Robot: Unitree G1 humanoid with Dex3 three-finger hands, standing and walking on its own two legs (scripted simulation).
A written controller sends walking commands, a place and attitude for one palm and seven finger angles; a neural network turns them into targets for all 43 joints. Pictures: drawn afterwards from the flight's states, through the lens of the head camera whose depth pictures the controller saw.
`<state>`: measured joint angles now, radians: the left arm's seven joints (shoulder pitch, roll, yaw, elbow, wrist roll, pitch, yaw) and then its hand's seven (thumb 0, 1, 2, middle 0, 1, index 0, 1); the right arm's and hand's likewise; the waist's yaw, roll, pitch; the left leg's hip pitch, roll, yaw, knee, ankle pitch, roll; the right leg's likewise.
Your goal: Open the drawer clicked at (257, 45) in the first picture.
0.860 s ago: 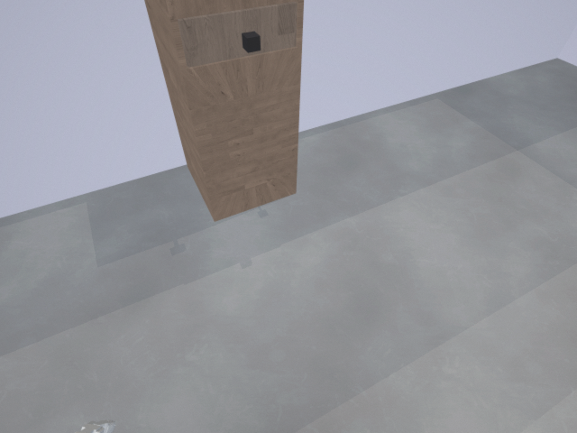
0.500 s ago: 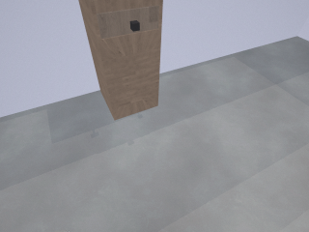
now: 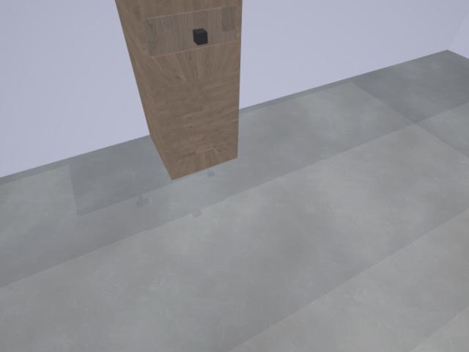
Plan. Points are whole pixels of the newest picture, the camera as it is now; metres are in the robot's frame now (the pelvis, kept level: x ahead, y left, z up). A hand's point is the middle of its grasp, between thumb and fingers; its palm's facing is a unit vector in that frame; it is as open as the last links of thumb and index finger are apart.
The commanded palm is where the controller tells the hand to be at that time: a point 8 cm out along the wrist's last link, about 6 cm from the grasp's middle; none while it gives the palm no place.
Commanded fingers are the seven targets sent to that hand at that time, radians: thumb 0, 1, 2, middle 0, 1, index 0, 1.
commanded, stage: look at it before walking up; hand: left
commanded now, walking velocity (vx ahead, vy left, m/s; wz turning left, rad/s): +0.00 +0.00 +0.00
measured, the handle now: (198, 34) +1.22 +0.21 +0.03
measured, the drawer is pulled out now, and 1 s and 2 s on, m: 0.00 0.00 0.00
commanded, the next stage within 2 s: walk to a spot facing it in 0.58 s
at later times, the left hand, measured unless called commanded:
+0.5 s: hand out of the picture +0.08 +0.24 -0.15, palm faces -0.03 -0.94 -0.34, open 7.4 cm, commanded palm none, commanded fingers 0.00 0.90 0.90 -0.20 -0.30 -0.20 -0.30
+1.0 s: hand out of the picture +0.07 +0.19 -0.18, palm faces -0.12 -0.96 -0.23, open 7.4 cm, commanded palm none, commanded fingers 0.00 0.90 0.90 -0.20 -0.30 -0.20 -0.30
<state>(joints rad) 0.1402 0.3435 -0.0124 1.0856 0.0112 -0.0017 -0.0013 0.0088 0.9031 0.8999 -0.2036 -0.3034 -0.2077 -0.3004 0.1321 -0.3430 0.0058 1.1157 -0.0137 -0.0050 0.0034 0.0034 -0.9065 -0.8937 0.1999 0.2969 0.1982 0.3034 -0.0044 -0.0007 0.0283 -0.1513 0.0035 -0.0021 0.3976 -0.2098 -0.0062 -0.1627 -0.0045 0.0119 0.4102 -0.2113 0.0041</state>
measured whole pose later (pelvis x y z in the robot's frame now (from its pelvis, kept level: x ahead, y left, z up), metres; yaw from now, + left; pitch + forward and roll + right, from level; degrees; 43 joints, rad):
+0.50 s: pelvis +0.00 +0.00 +0.00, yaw +0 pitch -2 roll +0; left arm 0.14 0.34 -0.01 1.09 0.01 -0.01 0.00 0.01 0.90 0.90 -0.20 -0.30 -0.21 -0.30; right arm 0.12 -0.34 0.01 1.11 -0.01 -0.01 0.00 0.00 -0.91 -0.89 0.20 0.30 0.20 0.30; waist 0.00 0.00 0.03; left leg -0.14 0.01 -0.01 0.38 -0.20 -0.01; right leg -0.15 0.00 0.01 0.39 -0.20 0.00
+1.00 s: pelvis +0.04 -0.01 -0.01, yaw -9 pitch -1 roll +1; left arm 0.31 0.24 0.03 1.02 0.02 0.03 -0.04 0.01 0.91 0.90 -0.20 -0.30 -0.20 -0.30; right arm 0.24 -0.25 -0.02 1.04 -0.02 -0.01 0.00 0.00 -0.91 -0.89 0.20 0.30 0.20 0.30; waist 0.02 0.01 0.02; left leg -0.15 0.08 0.13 0.55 -0.37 -0.03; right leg -0.30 0.01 -0.02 0.70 -0.45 -0.01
